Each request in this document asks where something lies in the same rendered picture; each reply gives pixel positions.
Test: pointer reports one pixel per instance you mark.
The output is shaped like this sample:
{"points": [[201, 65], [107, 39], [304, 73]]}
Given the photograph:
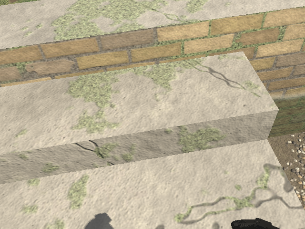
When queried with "right robot hand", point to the right robot hand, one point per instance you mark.
{"points": [[256, 223]]}

